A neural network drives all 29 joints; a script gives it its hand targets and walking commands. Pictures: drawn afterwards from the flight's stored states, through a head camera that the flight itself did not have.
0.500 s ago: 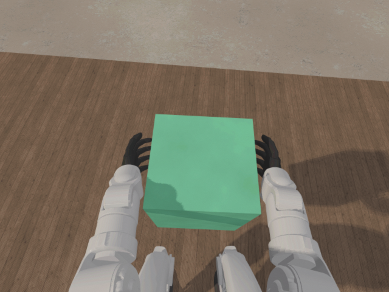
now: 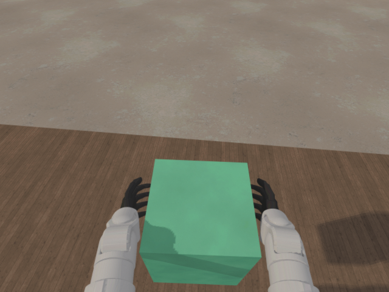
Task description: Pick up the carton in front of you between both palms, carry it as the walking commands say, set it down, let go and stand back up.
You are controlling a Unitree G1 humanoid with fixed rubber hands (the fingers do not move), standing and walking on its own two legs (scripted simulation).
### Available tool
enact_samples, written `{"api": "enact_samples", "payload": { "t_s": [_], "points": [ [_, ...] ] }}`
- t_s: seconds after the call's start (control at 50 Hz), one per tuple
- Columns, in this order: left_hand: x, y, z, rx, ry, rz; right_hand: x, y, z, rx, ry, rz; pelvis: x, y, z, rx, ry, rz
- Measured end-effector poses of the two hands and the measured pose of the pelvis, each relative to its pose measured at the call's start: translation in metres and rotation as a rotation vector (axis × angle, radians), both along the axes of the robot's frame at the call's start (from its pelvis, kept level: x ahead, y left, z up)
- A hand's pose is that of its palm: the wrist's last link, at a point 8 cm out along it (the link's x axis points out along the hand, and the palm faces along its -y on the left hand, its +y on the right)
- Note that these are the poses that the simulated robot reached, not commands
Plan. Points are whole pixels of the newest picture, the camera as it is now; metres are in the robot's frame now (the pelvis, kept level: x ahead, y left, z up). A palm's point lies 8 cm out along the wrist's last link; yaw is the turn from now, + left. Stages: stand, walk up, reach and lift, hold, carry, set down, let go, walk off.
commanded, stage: reach and lift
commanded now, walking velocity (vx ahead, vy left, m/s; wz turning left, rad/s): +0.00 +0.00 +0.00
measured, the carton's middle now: (198, 225) +0.31 +0.00 -0.06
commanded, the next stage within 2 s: hold in 1.08 s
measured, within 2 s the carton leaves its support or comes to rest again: neither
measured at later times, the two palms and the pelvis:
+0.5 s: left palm (126, 208) +0.29 +0.15 +0.04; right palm (273, 209) +0.29 -0.15 +0.04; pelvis -0.01 +0.00 +0.01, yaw +0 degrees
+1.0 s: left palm (126, 203) +0.30 +0.15 +0.05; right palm (274, 205) +0.30 -0.15 +0.05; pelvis +0.01 +0.00 +0.02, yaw +0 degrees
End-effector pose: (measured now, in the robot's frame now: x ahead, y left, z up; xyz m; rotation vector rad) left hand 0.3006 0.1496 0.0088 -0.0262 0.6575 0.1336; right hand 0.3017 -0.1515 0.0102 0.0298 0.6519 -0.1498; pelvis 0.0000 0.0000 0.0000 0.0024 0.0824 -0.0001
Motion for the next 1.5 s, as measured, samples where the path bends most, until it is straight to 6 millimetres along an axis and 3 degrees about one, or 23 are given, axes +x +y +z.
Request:
{"api": "enact_samples", "payload": {
  "t_s": [0.16,0.42,1.0,1.26,1.5],
  "points": [
    [-0.008,-0.001,0.028,0.019,0.007,-0.019,-0.009,-0.001,0.029,-0.019,0.007,0.014,-0.002,0.0,0.012,-0.001,-0.122,-0.001],
    [-0.011,0.0,0.031,0.012,0.017,-0.015,-0.011,0.0,0.031,-0.012,0.016,0.012,-0.013,0.001,0.012,-0.001,-0.167,-0.004],
    [-0.004,-0.001,0.044,0.049,0.018,-0.043,-0.005,-0.001,0.044,-0.048,0.017,0.039,0.009,0.001,0.02,-0.002,-0.182,-0.006],
    [-0.014,-0.001,0.06,0.048,-0.013,-0.041,-0.014,-0.001,0.061,-0.046,-0.014,0.035,0.005,0.0,0.021,-0.003,-0.212,-0.004],
    [-0.02,-0.002,0.059,0.034,0.006,-0.033,-0.021,-0.001,0.058,-0.027,0.005,0.022,-0.007,0.001,0.018,-0.002,-0.234,-0.004]
  ]
}}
